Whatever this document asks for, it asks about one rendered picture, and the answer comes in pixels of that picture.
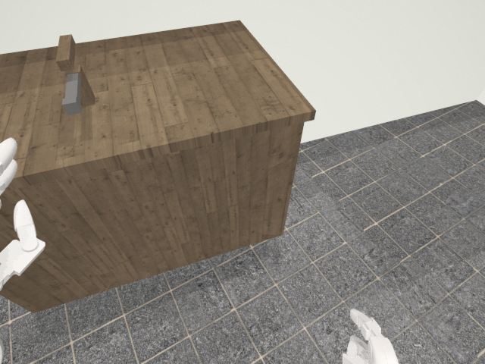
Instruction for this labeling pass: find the tap lever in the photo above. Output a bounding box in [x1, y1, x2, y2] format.
[62, 73, 82, 115]

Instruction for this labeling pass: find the counter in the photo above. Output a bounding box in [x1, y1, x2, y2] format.
[0, 20, 316, 313]

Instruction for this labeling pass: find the right robot hand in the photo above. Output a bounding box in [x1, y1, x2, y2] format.
[343, 309, 399, 364]

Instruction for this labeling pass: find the left robot hand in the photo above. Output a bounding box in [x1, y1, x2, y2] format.
[0, 138, 45, 291]

